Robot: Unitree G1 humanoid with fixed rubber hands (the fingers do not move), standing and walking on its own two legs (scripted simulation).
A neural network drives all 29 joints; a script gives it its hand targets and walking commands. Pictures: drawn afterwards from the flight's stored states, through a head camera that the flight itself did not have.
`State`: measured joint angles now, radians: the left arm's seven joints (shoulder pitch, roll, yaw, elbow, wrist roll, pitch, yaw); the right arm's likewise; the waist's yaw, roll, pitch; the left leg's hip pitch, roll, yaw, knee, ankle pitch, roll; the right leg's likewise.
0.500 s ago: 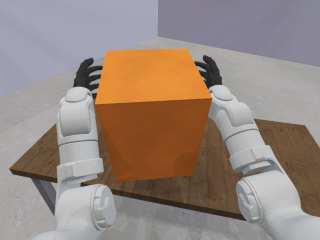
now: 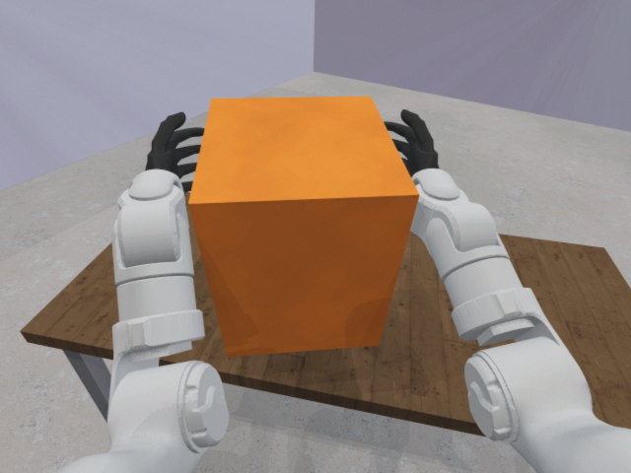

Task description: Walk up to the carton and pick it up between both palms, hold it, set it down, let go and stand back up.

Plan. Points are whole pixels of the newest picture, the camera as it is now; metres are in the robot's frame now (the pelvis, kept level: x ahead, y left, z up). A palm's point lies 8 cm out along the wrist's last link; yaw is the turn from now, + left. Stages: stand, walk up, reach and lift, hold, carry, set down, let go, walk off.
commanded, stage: hold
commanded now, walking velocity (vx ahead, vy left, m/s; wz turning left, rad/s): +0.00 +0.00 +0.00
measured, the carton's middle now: (298, 227) +0.37 +0.00 +0.19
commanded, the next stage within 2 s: set down in 1.08 s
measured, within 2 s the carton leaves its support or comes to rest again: neither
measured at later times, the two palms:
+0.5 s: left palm (166, 180) +0.37 +0.15 +0.27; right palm (422, 175) +0.36 -0.14 +0.26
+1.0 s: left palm (168, 180) +0.37 +0.15 +0.27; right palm (423, 175) +0.36 -0.15 +0.26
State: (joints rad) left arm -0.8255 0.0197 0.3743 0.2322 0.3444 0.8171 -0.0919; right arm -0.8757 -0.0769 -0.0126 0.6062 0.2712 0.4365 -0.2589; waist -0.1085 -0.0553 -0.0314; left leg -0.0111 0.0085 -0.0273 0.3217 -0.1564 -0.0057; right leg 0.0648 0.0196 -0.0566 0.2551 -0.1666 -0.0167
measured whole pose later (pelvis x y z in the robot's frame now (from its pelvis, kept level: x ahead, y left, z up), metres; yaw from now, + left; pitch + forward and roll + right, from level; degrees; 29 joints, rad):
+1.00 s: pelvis +0.00 +0.00 +0.00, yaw +0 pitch -9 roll -1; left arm -0.82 0.01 0.38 0.22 0.35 0.82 -0.10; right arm -0.87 -0.09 0.00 0.60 0.29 0.45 -0.27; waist -0.11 -0.05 -0.03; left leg 0.00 0.01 -0.02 0.32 -0.16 -0.01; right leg 0.07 0.02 -0.05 0.26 -0.17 -0.02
